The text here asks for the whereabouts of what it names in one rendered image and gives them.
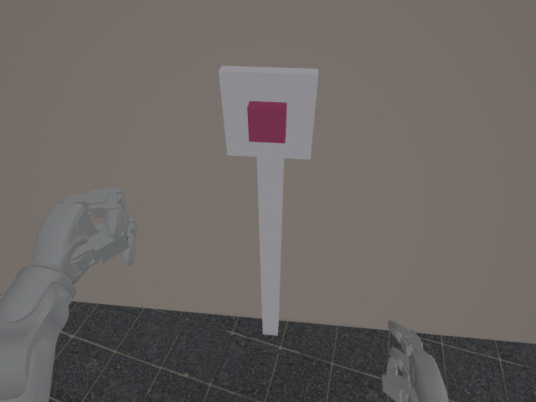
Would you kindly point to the panel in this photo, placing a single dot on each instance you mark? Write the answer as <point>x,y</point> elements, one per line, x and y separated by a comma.
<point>297,87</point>

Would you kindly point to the button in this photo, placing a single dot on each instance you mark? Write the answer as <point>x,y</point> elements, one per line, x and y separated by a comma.
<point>267,121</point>

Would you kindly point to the robot right hand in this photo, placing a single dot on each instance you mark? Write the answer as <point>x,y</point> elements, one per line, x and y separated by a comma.
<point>421,381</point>

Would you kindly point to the robot left hand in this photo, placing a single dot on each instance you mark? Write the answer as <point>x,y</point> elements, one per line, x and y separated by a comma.
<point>69,241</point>

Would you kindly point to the left robot forearm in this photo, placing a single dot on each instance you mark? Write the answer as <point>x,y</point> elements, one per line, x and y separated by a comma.
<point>33,312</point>

